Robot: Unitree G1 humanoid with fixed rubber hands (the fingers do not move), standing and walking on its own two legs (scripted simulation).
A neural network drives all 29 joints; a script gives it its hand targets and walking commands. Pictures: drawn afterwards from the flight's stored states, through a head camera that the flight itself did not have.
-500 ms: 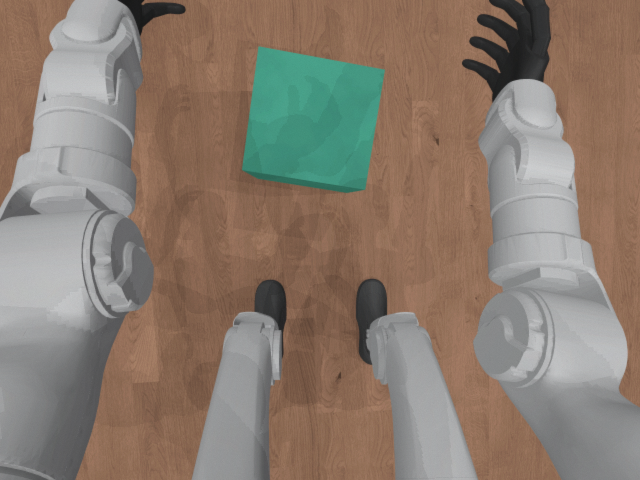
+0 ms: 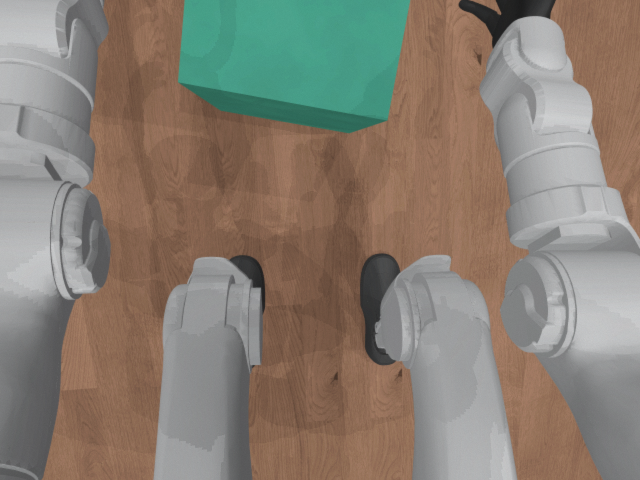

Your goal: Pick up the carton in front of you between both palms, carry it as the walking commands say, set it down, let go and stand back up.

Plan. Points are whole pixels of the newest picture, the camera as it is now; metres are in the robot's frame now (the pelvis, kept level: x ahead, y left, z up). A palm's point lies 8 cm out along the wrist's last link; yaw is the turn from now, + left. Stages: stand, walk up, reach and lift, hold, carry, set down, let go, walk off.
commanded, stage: reach and lift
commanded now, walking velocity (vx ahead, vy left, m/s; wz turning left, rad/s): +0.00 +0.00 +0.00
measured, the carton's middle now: (297, 32) +0.57 +0.05 -0.32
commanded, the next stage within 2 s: none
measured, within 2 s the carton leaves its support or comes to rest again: leaves its support in 1.18 s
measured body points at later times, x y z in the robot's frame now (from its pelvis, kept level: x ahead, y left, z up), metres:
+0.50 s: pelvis +0.00 +0.01 -0.07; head +0.39 +0.04 +0.14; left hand +0.60 +0.23 -0.25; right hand +0.58 -0.13 -0.25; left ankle +0.10 +0.12 -0.41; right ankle +0.11 -0.13 -0.41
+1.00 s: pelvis -0.01 +0.01 -0.08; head +0.38 +0.04 +0.14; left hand +0.59 +0.20 -0.25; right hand +0.57 -0.11 -0.25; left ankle +0.10 +0.12 -0.41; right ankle +0.11 -0.13 -0.41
